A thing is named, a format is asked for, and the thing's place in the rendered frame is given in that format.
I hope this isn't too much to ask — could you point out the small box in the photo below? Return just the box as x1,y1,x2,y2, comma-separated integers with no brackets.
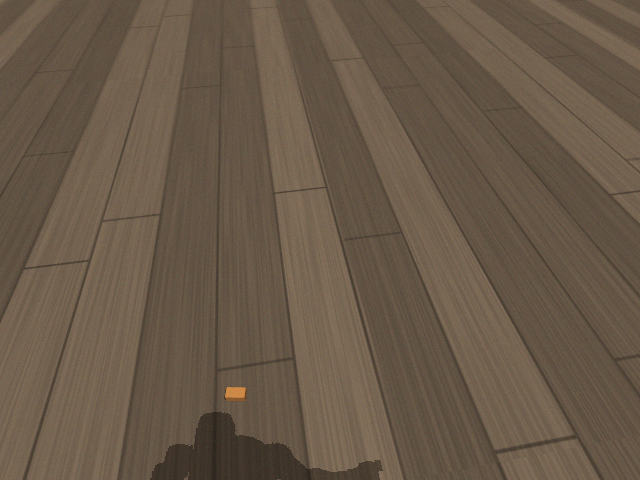
225,387,247,401

